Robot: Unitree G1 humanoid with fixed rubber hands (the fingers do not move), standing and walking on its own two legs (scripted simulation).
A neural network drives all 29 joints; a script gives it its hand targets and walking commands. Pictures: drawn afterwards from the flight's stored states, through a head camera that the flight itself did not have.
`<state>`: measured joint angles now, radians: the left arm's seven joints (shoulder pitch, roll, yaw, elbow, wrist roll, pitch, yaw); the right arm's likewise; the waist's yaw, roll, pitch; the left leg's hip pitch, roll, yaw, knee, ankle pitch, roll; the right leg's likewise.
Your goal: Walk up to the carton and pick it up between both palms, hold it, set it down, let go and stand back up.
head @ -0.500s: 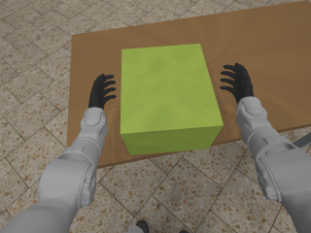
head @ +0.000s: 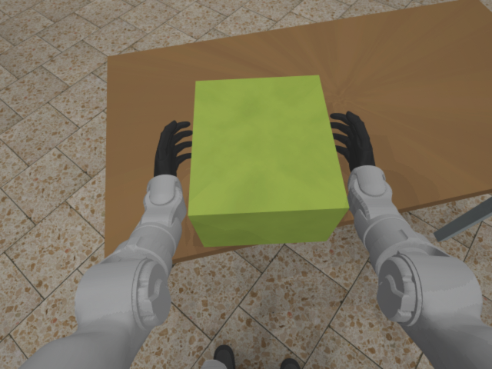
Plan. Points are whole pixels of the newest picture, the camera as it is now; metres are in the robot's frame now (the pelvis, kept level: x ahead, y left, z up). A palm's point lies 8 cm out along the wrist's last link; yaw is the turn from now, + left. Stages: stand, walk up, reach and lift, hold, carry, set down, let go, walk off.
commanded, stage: reach and lift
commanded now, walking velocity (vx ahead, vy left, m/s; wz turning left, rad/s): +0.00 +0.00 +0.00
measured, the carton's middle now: (261, 161) +0.48 +0.00 -0.02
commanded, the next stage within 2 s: none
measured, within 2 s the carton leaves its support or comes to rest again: neither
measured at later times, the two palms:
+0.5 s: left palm (169, 176) +0.43 +0.16 +0.02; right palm (363, 169) +0.43 -0.16 +0.03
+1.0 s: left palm (169, 176) +0.43 +0.16 +0.02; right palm (363, 170) +0.43 -0.16 +0.03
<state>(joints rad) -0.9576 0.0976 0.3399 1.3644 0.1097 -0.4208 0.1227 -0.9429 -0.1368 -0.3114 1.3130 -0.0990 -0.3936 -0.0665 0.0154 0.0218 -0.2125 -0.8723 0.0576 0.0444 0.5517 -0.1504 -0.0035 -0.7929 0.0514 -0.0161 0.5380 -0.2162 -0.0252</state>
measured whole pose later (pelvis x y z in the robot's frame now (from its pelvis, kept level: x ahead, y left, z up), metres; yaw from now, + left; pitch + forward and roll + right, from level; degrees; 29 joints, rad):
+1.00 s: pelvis +0.02 +0.00 +0.02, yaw +1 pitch +21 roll -1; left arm -0.75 -0.03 0.53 1.11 0.40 -0.39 0.09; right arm -0.74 0.00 -0.66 1.10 -0.48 -0.45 0.01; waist 0.01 -0.01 -0.12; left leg -0.61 0.04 0.07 0.36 -0.11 0.00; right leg -0.53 0.03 -0.03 0.34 -0.17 -0.03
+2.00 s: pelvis +0.01 +0.00 +0.02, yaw +0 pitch +21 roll -1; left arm -0.73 0.03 0.36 1.25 0.17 -0.48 0.13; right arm -0.73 -0.05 -0.42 1.26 -0.30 -0.53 -0.10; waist 0.03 0.00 -0.19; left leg -0.64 0.06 0.08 0.36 -0.09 0.00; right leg -0.56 0.04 -0.05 0.32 -0.13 -0.03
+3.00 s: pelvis +0.01 +0.01 +0.03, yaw +2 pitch -2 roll -1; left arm -0.56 -0.01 0.26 0.46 0.21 0.30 0.05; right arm -0.60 -0.06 -0.09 0.73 0.08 0.06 -0.13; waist -0.03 -0.06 -0.02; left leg -0.16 0.02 0.04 0.31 -0.11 0.00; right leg -0.06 0.02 -0.06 0.25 -0.16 -0.01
